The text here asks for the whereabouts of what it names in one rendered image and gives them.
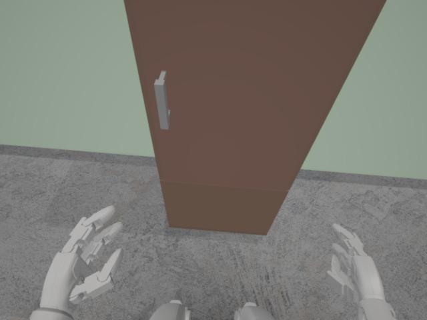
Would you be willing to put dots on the robot left hand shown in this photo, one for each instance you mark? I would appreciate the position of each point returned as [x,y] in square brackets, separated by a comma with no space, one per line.
[60,289]

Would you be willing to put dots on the right robot forearm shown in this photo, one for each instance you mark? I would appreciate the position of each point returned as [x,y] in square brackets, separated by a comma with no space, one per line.
[375,309]

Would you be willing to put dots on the robot left thigh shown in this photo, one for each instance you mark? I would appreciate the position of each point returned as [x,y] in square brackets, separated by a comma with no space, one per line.
[171,311]

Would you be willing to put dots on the handle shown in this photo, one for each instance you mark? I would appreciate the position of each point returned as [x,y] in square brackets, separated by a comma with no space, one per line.
[161,98]

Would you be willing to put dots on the robot thigh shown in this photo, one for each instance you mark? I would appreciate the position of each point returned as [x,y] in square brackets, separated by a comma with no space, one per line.
[171,311]
[253,313]

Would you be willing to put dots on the robot right thigh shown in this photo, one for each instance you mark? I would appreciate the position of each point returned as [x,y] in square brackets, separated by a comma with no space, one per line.
[253,313]

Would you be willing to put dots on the robot right hand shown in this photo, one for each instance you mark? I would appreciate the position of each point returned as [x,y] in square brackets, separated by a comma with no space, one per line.
[362,279]

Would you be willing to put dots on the cupboard door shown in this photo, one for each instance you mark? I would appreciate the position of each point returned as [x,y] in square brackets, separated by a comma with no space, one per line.
[247,82]

